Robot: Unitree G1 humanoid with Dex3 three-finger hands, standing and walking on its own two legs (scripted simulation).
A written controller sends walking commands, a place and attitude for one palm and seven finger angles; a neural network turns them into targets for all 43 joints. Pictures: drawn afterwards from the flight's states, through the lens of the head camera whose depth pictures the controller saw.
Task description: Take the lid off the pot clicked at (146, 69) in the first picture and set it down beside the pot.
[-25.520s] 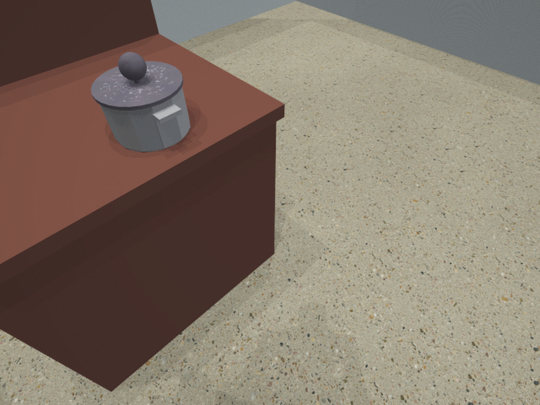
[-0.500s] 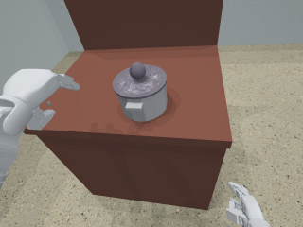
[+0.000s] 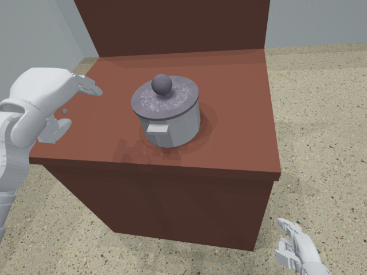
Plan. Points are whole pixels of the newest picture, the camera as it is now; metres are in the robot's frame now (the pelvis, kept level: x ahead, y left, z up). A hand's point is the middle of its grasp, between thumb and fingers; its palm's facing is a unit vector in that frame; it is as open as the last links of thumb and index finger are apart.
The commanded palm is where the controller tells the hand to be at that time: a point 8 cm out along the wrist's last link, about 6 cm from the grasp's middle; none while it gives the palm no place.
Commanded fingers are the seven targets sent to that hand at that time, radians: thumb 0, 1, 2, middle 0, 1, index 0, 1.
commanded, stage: reach forward and open the fingers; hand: left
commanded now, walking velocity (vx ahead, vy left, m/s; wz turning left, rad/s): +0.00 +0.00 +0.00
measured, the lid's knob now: (161, 84) +0.53 +0.11 +0.15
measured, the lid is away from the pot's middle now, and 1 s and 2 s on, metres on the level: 0.00 0.00 0.00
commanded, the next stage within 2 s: move the open hand above the knob in 0.06 s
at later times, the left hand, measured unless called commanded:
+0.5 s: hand (96, 107) +0.36 +0.19 +0.22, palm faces -0.02 +0.00 -1.00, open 9.8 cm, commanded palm +0.33 +0.20 +0.30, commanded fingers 0.00 -0.38 1.74 -0.89 -0.08 -0.89 -0.08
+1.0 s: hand (103, 63) +0.43 +0.18 +0.27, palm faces +0.11 +0.00 -0.99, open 9.8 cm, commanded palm +0.39 +0.17 +0.30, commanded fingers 0.00 -0.38 1.74 -0.89 -0.08 -0.89 -0.08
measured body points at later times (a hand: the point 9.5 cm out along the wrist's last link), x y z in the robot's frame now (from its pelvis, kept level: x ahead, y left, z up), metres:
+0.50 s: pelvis +0.01 +0.00 +0.00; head +0.02 -0.06 +0.45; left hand +0.36 +0.19 +0.28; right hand +0.22 -0.21 -0.10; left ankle -0.02 +0.10 -0.74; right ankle +0.07 -0.10 -0.74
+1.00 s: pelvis +0.02 +0.01 +0.00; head +0.03 -0.05 +0.45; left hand +0.42 +0.18 +0.33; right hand +0.22 -0.22 -0.11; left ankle -0.02 +0.10 -0.74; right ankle +0.07 -0.10 -0.74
